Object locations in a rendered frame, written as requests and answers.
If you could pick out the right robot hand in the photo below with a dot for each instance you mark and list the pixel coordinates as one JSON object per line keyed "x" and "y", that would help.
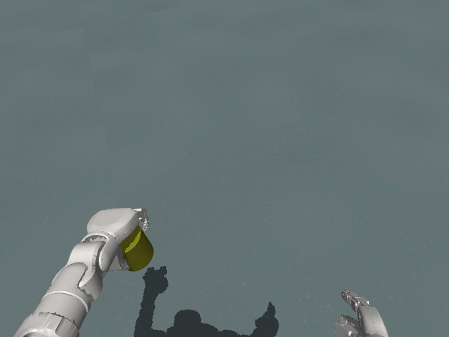
{"x": 369, "y": 320}

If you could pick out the left robot hand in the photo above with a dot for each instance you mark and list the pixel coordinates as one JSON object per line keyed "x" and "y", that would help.
{"x": 120, "y": 223}

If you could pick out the left robot arm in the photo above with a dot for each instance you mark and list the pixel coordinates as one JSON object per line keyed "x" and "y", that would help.
{"x": 67, "y": 302}

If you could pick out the mug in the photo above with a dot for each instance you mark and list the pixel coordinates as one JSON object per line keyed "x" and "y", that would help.
{"x": 137, "y": 250}

